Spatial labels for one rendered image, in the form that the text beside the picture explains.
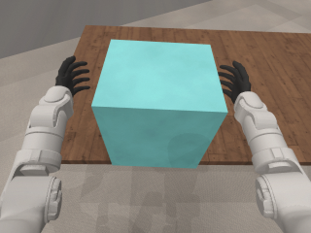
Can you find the robot left upper arm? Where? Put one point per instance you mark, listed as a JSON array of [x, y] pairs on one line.
[[30, 202]]

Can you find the robot right hand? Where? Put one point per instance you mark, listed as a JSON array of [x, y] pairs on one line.
[[239, 80]]

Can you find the table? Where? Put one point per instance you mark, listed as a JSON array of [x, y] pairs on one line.
[[278, 65]]

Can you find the left robot forearm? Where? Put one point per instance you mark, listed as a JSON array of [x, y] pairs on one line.
[[40, 152]]

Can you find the robot right upper arm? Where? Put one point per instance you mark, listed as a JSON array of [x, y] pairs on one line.
[[286, 199]]

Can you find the robot left hand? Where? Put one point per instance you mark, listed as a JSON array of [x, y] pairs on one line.
[[66, 75]]

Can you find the carton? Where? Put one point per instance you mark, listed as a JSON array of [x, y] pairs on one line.
[[158, 104]]

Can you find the right robot forearm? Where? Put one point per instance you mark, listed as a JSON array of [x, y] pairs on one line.
[[270, 152]]

